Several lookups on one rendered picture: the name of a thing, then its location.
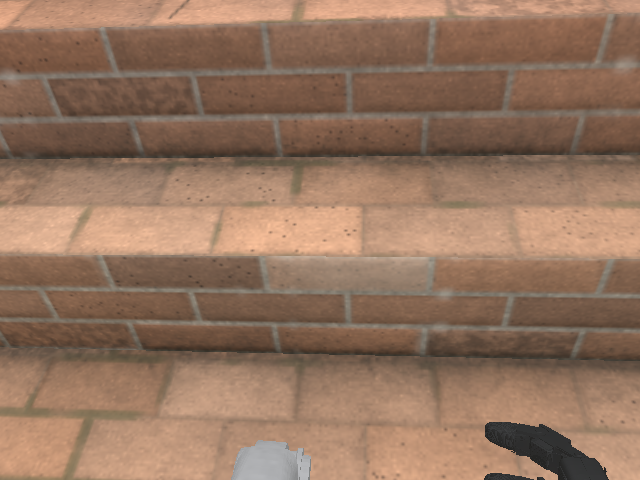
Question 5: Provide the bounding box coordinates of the right robot hand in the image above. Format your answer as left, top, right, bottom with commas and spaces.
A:
484, 422, 609, 480

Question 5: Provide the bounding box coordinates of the robot left shin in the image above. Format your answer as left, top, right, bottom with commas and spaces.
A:
233, 447, 249, 472

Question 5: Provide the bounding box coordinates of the robot left thigh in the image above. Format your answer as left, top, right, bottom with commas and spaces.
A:
231, 440, 311, 480

